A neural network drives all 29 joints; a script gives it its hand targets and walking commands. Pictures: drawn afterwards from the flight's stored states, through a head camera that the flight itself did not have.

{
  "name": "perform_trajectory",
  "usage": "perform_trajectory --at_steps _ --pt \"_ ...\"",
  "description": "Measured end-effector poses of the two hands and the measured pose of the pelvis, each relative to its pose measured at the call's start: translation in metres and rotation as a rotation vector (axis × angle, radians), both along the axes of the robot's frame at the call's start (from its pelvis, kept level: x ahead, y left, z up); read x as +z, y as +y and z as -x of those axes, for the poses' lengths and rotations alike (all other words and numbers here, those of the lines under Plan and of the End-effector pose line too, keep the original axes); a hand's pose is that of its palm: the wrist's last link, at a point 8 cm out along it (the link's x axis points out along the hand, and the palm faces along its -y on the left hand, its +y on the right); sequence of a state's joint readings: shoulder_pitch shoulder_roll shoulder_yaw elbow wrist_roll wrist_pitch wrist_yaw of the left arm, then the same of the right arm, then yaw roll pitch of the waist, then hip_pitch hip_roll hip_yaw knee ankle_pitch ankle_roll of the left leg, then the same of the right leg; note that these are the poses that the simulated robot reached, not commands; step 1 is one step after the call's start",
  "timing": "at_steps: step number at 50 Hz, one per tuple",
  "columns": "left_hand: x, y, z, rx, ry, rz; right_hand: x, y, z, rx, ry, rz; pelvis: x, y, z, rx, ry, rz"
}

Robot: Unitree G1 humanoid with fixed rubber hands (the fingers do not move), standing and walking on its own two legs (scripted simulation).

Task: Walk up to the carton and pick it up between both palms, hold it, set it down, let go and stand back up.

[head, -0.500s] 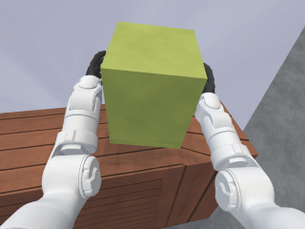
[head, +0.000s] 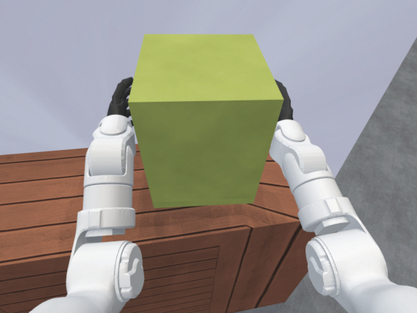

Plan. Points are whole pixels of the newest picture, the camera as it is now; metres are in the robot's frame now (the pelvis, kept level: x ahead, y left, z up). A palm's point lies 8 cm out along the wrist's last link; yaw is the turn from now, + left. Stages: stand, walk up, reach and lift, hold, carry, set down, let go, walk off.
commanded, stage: reach and lift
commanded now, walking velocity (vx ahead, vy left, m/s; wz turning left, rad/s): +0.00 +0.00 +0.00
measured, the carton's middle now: (202, 123) +0.40 +0.00 +0.19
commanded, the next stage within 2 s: hold in 0.94 s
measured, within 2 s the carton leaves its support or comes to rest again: neither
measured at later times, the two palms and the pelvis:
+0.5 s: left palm (117, 105) +0.39 +0.15 +0.24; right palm (284, 103) +0.38 -0.15 +0.24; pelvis +0.00 -0.01 +0.00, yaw +1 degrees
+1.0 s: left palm (115, 98) +0.39 +0.15 +0.25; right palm (287, 94) +0.38 -0.15 +0.26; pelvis +0.01 +0.00 +0.00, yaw +0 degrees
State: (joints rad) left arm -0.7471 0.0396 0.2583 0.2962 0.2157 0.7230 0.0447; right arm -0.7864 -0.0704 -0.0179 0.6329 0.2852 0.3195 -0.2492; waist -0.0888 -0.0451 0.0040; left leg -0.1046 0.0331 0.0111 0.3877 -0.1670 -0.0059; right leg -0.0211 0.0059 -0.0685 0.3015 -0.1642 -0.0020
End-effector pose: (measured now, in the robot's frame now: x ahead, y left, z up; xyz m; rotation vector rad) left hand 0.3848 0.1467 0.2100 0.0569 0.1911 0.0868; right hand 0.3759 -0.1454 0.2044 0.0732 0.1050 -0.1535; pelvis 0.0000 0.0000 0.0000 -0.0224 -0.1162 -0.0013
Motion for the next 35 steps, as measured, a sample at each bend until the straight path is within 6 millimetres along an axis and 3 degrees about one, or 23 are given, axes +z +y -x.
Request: perform_trajectory --at_steps 20,35 --pt "0.026 -0.001 0.0 0.015 0.007 0.037 0.033 -0.001 -0.005 0.013 0.017 -0.003 0.0 -0.009 -0.002 0.01 0.019 -0.005" --pt "0.032 0.0 -0.003 0.01 0.007 0.038 0.043 0.0 -0.007 0.011 0.024 0.001 0.0 -0.006 -0.008 0.006 0.022 0.0"
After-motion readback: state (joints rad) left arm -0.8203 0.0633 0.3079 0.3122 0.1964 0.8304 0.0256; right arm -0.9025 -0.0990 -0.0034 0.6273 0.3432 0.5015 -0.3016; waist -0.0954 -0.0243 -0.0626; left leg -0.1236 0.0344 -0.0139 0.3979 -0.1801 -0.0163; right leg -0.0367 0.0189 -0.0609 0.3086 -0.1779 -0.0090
